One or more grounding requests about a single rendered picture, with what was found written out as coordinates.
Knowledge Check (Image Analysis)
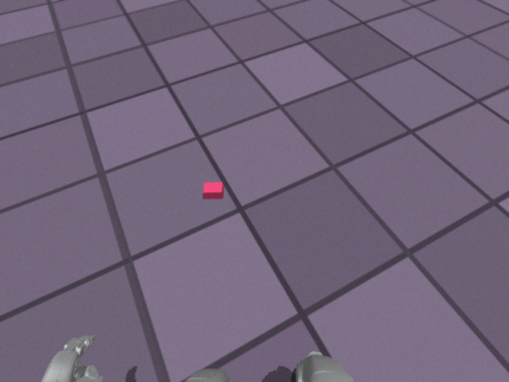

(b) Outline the small box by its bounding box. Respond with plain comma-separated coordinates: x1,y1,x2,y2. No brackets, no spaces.
203,182,223,199

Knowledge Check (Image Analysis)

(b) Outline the left robot hand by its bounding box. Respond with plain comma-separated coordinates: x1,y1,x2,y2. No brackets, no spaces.
41,334,103,382

